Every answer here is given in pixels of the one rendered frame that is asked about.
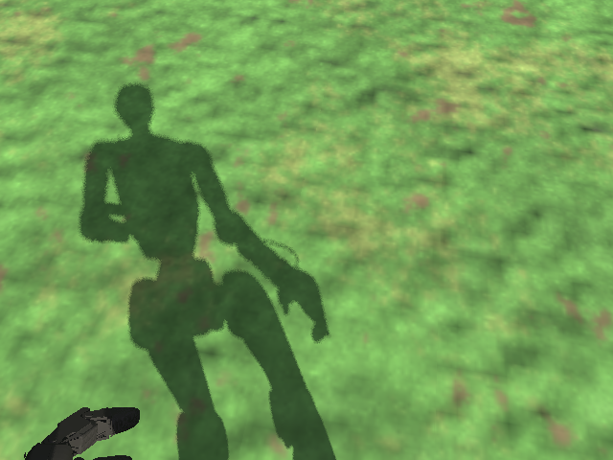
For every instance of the robot left hand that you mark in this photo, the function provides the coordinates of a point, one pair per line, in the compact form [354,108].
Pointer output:
[83,429]

